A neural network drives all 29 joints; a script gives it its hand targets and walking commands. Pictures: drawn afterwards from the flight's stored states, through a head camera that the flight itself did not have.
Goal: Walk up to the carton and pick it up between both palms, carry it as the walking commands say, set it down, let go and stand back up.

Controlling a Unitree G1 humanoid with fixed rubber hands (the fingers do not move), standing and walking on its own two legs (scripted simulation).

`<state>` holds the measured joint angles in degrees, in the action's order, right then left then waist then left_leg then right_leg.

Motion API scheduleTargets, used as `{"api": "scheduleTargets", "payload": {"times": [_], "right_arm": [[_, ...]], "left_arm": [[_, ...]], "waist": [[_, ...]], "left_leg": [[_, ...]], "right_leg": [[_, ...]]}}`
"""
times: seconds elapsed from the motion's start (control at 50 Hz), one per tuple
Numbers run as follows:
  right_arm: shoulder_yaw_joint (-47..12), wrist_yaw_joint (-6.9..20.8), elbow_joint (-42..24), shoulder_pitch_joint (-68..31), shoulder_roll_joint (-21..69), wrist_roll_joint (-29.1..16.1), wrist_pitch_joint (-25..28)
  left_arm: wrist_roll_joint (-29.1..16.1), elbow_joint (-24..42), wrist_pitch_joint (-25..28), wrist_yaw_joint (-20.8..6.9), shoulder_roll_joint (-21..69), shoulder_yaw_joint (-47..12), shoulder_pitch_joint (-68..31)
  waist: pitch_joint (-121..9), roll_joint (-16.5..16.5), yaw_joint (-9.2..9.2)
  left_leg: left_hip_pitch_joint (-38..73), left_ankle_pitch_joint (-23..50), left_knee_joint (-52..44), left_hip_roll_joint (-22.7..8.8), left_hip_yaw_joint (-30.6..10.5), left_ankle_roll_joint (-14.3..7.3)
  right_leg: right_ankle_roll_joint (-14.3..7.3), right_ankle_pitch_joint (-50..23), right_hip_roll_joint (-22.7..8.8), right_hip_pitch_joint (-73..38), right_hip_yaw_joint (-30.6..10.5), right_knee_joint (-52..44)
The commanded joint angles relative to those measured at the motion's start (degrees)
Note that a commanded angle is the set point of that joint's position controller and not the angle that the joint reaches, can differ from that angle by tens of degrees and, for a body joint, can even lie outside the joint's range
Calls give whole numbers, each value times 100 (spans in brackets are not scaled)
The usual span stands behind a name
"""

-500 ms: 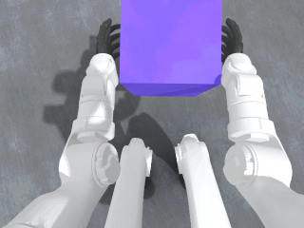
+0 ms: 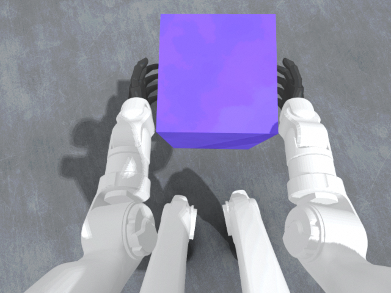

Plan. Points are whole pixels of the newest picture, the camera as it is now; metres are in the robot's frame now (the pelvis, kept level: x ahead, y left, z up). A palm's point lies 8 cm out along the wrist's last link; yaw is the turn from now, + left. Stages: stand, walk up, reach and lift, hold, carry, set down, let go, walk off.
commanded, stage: reach and lift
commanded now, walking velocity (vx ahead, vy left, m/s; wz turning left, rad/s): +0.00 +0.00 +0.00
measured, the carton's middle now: (213, 95) +0.50 -0.02 -0.12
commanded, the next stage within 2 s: none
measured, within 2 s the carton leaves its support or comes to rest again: neither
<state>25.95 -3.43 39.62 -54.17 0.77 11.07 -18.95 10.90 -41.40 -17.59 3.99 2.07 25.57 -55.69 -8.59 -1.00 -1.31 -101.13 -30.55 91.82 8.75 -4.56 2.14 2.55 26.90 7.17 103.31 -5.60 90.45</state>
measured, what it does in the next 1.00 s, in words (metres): rises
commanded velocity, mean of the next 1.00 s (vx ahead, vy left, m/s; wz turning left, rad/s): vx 0.00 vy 0.00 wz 0.00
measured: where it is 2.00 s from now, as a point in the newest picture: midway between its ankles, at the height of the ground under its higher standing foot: (209, 248)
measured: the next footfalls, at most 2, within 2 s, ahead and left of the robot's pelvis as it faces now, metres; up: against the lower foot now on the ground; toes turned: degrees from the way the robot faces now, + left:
none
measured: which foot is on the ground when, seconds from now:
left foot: down 0.00-1.00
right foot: down 0.00-1.00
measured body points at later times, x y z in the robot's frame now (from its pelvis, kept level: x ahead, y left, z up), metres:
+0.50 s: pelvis +0.02 +0.00 +0.06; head +0.22 -0.01 +0.47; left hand +0.47 +0.13 +0.00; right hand +0.46 -0.17 +0.00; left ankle +0.08 +0.12 -0.51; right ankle +0.10 -0.12 -0.51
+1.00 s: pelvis +0.04 +0.00 +0.13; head +0.20 -0.01 +0.55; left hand +0.45 +0.13 +0.08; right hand +0.43 -0.17 +0.07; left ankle +0.08 +0.12 -0.51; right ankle +0.10 -0.12 -0.51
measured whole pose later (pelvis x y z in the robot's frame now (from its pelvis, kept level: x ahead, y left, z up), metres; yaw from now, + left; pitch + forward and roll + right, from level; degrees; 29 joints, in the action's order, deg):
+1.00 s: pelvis +0.04 +0.00 +0.13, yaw -1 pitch +28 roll +1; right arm 23.2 -2.3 35.9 -34.9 6.0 12.6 -16.2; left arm 12.4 -36.9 -14.5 2.7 7.2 23.0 -35.2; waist -10.0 -1.0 -1.4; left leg -66.1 -25.0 63.3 7.5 -6.6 0.4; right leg 1.6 22.2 6.1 68.1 -7.9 62.5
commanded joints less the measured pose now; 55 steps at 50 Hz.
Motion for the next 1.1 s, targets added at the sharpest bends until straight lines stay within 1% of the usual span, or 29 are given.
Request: {"api": "scheduleTargets", "payload": {"times": [0.0,0.52,0.86,1.08], "right_arm": [[-3027,1265,107,-3555,6018,-718,119],[-3287,1248,-8,-2249,6267,-596,311],[-3378,1324,-122,-1414,6319,-473,395],[-3406,1377,-225,-896,6384,-363,360]], "left_arm": [[-651,-263,63,-1244,6079,-2909,-3376],[-511,-109,270,-1269,6259,-3171,-2047],[-398,38,336,-1316,6356,-3317,-1178],[-303,158,291,-1374,6354,-3357,-633]], "waist": [[-5338,87,-69],[-4674,79,-63],[-4087,62,-63],[-3571,81,-41]], "left_leg": [[2603,1353,-1121,229,564,-22],[3832,1714,-2380,130,309,-75],[4926,2058,-3370,14,148,-118],[5675,2293,-4073,-72,77,-145]], "right_leg": [[-51,-1445,238,-3624,686,-956],[-95,-1772,155,-4953,432,-2184],[-152,-2063,78,-5890,266,-3107],[-165,-2280,1,-6601,158,-3804]]}}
